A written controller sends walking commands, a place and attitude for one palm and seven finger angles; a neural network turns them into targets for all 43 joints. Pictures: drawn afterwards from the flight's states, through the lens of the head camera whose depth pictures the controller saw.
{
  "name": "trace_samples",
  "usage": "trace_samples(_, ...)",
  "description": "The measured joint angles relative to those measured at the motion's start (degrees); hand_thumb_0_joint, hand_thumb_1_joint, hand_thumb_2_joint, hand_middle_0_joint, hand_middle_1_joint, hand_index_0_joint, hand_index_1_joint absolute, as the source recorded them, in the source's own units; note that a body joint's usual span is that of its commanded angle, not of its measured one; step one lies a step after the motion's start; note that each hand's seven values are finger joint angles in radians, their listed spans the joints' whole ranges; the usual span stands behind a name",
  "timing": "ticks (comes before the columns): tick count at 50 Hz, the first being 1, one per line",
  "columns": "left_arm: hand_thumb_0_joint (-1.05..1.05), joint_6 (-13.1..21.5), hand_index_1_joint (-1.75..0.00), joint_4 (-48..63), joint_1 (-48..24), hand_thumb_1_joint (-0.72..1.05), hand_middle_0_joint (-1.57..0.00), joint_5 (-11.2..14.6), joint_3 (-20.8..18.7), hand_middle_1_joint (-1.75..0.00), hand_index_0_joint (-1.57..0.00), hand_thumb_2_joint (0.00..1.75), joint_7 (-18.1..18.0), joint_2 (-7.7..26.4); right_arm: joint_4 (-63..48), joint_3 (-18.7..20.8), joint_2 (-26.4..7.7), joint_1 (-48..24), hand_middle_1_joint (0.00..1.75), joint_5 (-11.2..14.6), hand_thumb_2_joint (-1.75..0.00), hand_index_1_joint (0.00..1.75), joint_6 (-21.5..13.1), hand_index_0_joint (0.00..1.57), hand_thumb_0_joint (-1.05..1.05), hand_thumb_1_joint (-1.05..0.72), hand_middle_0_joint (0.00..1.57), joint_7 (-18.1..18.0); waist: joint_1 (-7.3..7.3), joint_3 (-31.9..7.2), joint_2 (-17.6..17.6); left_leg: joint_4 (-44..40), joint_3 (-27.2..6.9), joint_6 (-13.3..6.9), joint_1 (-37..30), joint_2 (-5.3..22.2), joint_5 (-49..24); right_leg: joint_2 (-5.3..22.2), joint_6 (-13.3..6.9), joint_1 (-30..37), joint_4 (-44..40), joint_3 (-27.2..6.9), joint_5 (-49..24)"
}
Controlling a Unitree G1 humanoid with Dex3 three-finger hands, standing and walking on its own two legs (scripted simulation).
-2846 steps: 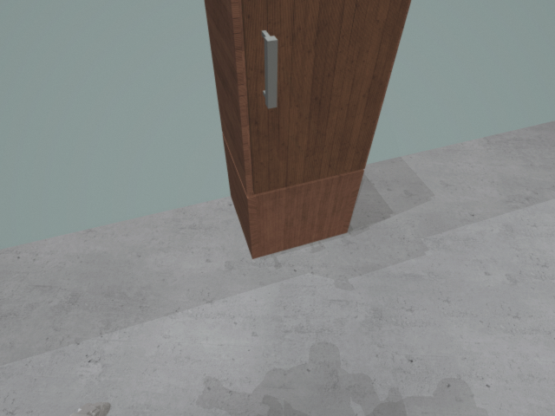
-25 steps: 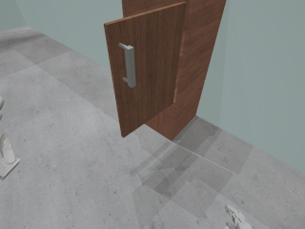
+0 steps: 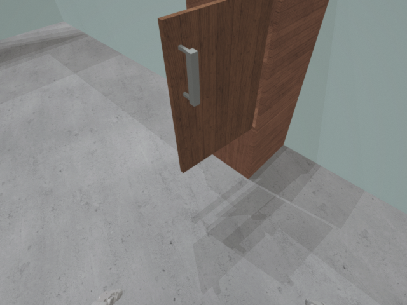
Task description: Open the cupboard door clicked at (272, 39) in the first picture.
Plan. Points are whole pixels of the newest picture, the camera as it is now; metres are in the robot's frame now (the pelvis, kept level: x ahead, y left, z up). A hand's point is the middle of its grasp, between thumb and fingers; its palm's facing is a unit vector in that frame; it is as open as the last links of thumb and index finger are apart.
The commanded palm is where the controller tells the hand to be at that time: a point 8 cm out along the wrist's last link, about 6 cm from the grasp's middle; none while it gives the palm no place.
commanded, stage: let the arm hang, fingers relaxed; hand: left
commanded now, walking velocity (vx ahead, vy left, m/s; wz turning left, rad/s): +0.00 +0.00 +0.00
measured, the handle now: (188, 76) +0.67 +0.06 +0.11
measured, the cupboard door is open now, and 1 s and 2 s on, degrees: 84 84 84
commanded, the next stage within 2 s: look to check the result in 0.86 s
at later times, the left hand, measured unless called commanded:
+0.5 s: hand out of the picture +0.01 +0.21 -0.15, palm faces +0.02 -0.97 -0.26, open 7.3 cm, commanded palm none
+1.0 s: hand out of the picture +0.10 +0.25 -0.13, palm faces -0.01 -0.95 -0.32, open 7.4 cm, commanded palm none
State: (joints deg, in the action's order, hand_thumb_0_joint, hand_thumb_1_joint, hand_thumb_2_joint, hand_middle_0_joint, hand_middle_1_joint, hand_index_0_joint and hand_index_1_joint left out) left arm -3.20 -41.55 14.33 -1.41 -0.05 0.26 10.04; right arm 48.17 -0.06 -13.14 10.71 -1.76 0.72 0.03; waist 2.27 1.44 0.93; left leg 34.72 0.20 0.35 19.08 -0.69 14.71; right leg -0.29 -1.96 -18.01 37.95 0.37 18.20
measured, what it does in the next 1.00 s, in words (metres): stands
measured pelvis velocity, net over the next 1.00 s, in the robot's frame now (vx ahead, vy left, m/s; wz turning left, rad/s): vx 0.02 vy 0.01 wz -0.01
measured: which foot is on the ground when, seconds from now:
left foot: down 0.00-1.00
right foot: down 0.00-1.00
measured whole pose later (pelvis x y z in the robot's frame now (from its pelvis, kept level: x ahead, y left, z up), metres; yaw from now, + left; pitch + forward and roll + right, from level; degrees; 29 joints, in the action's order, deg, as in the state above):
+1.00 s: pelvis +0.02 +0.01 +0.02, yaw +0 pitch -2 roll +0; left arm 1.0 -64.2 6.3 -0.7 -1.4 -0.3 16.7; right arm 64.4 1.2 -17.2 6.6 -1.3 0.1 -0.5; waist 0.4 3.6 1.2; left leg 19.5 0.6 -0.4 9.3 -0.3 8.6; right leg -0.6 -0.8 -7.3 20.3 -0.1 11.4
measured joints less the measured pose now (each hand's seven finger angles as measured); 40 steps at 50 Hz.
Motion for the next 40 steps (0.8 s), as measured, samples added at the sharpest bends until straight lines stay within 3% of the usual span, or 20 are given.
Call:
trace_samples(1,0.01,-0.05,-0.30,-3.66,0.64,0.91,-0.20,0.13,1.12,-0.30,-0.19,0.90,0.20,-1.35,1.28,-0.10,0.61,0.26,0.30,0.04,-0.90,0.30,0.34,0.20,0.01,-0.91,0.20,0.00,0.02,0.55,-0.11,-0.88,-0.27,0.08,-0.63,0.46,-0.94,-0.44,-0.10,0.91,-1.29,0.29,-0.14)
trace_samples(2,-0.01,0.69,-0.30,-6.01,0.83,0.95,-0.20,1.18,-0.38,-0.30,-0.20,0.90,-0.98,-2.10,2.69,-0.13,1.43,0.75,0.30,0.13,-0.90,0.30,0.49,0.20,0.01,-0.91,0.20,-0.12,-0.19,1.09,-0.47,-1.60,-0.70,0.29,-1.00,0.80,-1.45,-0.80,-0.20,1.70,-2.69,0.70,-0.62)
trace_samples(5,-0.04,1.78,-0.30,-11.39,0.56,1.02,-0.21,1.16,-1.46,-0.30,-0.21,0.90,-1.58,-0.44,7.25,-0.28,3.24,2.41,0.30,0.12,-0.90,0.30,0.89,0.20,0.00,-0.91,0.20,-0.61,-1.75,2.26,-1.10,-4.44,-1.39,0.78,-2.31,1.52,-2.67,-1.53,-0.34,3.76,-7.07,1.33,-2.93)
trace_samples(9,-0.03,2.08,-0.30,-17.16,1.39,1.00,-0.21,1.00,-1.26,-0.30,-0.21,0.90,-1.26,1.00,11.96,0.31,3.13,4.01,0.30,0.19,-0.90,0.30,1.41,0.20,0.00,-0.93,0.20,-1.10,-2.48,2.83,-0.21,-7.56,-1.45,0.58,-3.62,1.72,-4.14,-1.76,-0.23,5.59,-11.35,1.34,-5.14)
trace_samples(19,0.00,2.36,-0.30,-24.39,1.76,0.93,-0.20,1.06,-1.11,-0.30,-0.20,0.90,-1.35,1.93,17.14,0.79,2.24,5.18,0.30,0.53,-0.90,0.30,0.90,0.20,0.00,-0.91,0.20,-1.44,-2.29,3.24,0.79,-11.30,-0.49,-0.18,-6.34,0.94,-5.61,-0.94,0.49,7.65,-14.12,0.41,-6.28)
trace_samples(40,0.00,4.02,-0.30,-22.45,-6.60,0.91,-0.20,0.71,-1.24,-0.30,-0.20,0.90,-0.72,3.36,16.18,1.23,-0.95,-1.77,0.30,0.39,-0.90,0.30,-0.54,0.20,0.00,-0.91,0.20,-0.83,-1.74,1.67,0.27,-13.35,0.32,-0.73,-8.45,0.37,-5.71,-0.34,1.13,9.34,-15.66,-0.41,-6.32)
